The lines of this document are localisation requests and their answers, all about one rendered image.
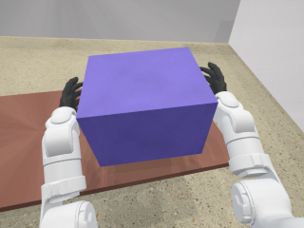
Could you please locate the left robot forearm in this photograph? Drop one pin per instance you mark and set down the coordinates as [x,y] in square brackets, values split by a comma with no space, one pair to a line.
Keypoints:
[61,153]

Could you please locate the right robot forearm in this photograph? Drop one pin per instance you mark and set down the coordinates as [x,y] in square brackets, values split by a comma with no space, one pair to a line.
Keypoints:
[247,157]

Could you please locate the robot left upper arm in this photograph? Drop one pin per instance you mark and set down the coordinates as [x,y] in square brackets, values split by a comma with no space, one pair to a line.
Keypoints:
[78,214]

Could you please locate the robot right upper arm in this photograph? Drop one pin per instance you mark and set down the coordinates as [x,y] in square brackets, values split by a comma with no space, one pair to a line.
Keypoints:
[263,203]

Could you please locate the table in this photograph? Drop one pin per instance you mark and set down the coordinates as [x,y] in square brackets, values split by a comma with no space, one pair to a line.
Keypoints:
[23,120]

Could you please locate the robot right hand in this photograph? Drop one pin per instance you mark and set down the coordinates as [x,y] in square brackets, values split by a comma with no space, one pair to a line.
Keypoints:
[215,78]

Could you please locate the carton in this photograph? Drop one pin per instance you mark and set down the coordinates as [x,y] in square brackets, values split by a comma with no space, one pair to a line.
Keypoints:
[145,105]

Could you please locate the robot left hand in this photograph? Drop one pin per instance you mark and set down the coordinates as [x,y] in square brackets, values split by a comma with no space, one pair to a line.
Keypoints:
[70,94]

